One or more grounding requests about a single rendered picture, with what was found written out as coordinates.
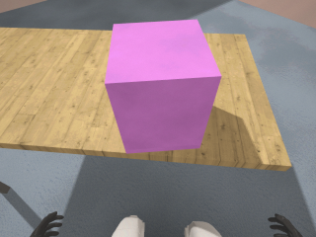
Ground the right robot thigh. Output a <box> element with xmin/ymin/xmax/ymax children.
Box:
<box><xmin>184</xmin><ymin>221</ymin><xmax>222</xmax><ymax>237</ymax></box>

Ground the table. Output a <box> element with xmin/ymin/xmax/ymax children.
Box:
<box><xmin>0</xmin><ymin>27</ymin><xmax>292</xmax><ymax>194</ymax></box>

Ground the robot thigh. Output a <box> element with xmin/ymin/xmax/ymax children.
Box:
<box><xmin>112</xmin><ymin>216</ymin><xmax>145</xmax><ymax>237</ymax></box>
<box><xmin>184</xmin><ymin>221</ymin><xmax>222</xmax><ymax>237</ymax></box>

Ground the robot left hand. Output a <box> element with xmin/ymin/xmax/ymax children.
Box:
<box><xmin>30</xmin><ymin>211</ymin><xmax>64</xmax><ymax>237</ymax></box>

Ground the robot right hand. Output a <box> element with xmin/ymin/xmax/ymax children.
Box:
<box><xmin>268</xmin><ymin>214</ymin><xmax>303</xmax><ymax>237</ymax></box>

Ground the carton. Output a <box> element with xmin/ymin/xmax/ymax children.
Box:
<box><xmin>105</xmin><ymin>19</ymin><xmax>222</xmax><ymax>154</ymax></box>

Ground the left robot thigh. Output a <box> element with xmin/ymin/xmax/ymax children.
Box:
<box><xmin>112</xmin><ymin>216</ymin><xmax>145</xmax><ymax>237</ymax></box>

